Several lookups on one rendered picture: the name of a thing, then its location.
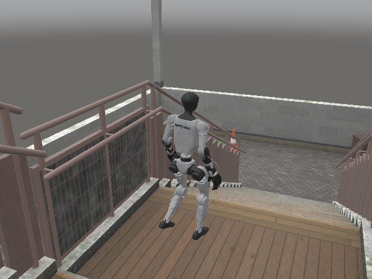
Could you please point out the right robot thigh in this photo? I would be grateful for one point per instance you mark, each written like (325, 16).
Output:
(201, 176)

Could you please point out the right robot forearm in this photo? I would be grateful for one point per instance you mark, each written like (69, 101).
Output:
(208, 163)

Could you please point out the right robot upper arm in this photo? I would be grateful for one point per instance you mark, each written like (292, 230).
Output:
(203, 135)

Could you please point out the robot right hand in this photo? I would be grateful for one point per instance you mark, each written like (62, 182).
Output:
(216, 181)

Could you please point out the left robot forearm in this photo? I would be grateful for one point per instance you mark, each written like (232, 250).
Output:
(168, 147)

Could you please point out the humanoid robot torso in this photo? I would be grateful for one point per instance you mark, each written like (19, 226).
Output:
(186, 140)

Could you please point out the left robot upper arm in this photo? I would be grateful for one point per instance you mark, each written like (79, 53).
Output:
(169, 129)

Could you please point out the robot left hand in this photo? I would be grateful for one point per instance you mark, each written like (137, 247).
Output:
(173, 155)

